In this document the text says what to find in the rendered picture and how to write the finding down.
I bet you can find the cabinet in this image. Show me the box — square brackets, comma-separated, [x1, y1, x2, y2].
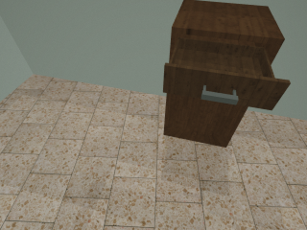
[163, 0, 285, 148]

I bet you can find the drawer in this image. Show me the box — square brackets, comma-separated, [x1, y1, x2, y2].
[163, 37, 291, 110]

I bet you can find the handle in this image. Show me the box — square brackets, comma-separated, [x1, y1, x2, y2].
[201, 85, 239, 105]

